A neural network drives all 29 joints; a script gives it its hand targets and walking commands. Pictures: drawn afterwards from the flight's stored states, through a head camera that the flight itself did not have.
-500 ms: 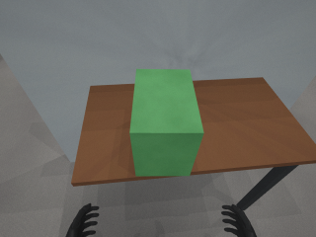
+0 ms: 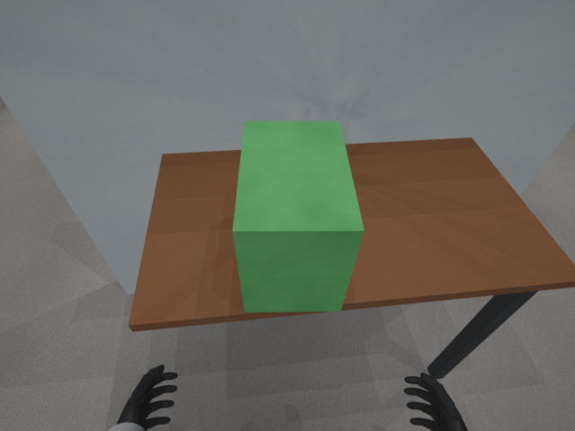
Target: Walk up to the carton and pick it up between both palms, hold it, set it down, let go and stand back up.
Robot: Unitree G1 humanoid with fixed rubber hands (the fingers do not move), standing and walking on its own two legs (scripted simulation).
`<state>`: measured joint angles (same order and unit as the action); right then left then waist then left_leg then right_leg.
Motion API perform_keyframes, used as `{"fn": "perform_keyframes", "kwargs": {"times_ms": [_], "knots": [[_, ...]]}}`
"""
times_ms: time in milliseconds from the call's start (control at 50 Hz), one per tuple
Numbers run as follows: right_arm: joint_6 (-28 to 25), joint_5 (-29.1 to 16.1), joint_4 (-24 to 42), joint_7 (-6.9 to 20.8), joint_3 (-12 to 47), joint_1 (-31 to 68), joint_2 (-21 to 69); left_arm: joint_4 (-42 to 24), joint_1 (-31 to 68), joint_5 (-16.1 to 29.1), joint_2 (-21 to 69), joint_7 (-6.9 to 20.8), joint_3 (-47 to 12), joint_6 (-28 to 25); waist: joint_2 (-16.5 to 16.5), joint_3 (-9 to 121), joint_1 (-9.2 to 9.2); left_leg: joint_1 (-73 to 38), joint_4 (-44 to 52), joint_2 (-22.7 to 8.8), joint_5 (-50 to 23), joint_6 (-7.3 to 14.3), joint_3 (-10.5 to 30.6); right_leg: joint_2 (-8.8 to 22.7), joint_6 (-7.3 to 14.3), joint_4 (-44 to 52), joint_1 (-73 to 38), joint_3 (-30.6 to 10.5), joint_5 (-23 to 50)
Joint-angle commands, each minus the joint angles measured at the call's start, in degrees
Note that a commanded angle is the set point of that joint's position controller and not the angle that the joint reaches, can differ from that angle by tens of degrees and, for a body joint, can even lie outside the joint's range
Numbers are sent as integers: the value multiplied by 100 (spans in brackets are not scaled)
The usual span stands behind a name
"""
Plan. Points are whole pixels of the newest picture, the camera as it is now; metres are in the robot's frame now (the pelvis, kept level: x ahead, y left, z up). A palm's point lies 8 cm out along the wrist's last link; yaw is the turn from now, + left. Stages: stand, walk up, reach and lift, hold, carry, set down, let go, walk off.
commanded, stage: let go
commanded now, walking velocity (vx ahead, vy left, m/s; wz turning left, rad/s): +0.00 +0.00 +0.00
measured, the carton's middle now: (292, 216) +0.46 +0.00 +0.02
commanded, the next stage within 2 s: stand in 0.28 s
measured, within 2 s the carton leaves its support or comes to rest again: neither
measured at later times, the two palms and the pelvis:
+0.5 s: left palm out of the picture +0.10 +0.24 -0.10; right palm out of the picture +0.10 -0.25 -0.11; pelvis -0.01 +0.00 -0.01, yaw +0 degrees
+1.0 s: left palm out of the picture +0.00 +0.27 -0.13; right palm out of the picture +0.01 -0.22 -0.12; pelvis -0.04 +0.02 -0.01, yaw +0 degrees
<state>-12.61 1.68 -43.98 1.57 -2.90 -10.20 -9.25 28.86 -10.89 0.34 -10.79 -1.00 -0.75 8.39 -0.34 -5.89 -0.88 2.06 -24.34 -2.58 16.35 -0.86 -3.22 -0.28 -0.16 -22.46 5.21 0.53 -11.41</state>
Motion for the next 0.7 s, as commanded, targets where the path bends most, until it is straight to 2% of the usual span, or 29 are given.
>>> {"fn": "perform_keyframes", "kwargs": {"times_ms": [0, 120, 260, 280, 300, 320, 360, 400, 460, 600, 680], "knots": [[-139, 6, 814, -25, -204, 394, -719, -758, 451, 23, -539, -19, 171, -113, 36, 491, -2, 493, 434, 255, -1358, -171, -255, -139, 146, 286, -348, 127, 845], [20, 45, 990, -3, -293, 431, -699, -822, 587, 25, -552, -81, 169, -60, -6, 366, -29, 780, 547, 238, -861, -118, -285, -122, 173, 254, -364, 86, 410], [110, 78, 1124, 10, -332, 369, -689, -863, 609, 69, -601, -139, 165, -86, -19, 398, 0, 930, 531, 228, -646, -98, -314, -66, 179, 165, -404, 23, 371], [566, -142, 817, -121, -338, -162, -1106, -120, -425, -202, -891, -110, 461, -591, -434, 714, -134, 915, 22, -135, -1260, 145, 166, 483, 102, -177, 288, -274, 1369], [742, -180, 837, -180, -305, -330, -1144, 55, -620, -166, -1095, -63, 505, -801, -119, 808, -45, 710, 11, -238, -896, 274, 244, 521, 84, -85, 433, -318, 1191], [817, -184, 834, -197, -294, -358, -1104, 115, -494, -172, -1080, -30, 506, -928, 8, 765, 38, 734, 14, -247, -848, 318, 277, 534, 82, -54, 478, -365, 1215], [858, -190, 857, -206, -243, -380, -1103, 197, -377, -192, -994, 25, 513, -1088, 120, 1276, 60, 575, -151, -316, -1289, 330, 312, 601, 154, -157, 165, -384, 1657], [884, -173, 791, -198, -206, -437, -1062, 257, -345, -190, -924, 67, 489, -1123, 280, 1095, 84, 743, -101, -313, -964, 296, 308, 594, 179, -124, 305, -395, 1522], [920, -154, 753, -155, -173, -451, -1038, 398, -394, -176, -922, 110, 477, -1131, 329, 712, 89, 995, -7, -313, -700, 288, 322, 610, 177, -49, 478, -450, 1301], [942, -129, 571, -134, -147, -744, -1159, 761, -721, -169, -989, 109, 430, -1130, -58, 229, 47, 1211, 191, -303, -556, 321, 453, 583, 142, -28, 732, -430, 674], [955, -140, 482, -143, -93, -905, -1167, 942, -859, -151, -1024, 77, 427, -1127, 74, 274, 31, 1254, 254, -293, -295, 335, 515, 558, 104, -39, 729, -410, 389]]}}
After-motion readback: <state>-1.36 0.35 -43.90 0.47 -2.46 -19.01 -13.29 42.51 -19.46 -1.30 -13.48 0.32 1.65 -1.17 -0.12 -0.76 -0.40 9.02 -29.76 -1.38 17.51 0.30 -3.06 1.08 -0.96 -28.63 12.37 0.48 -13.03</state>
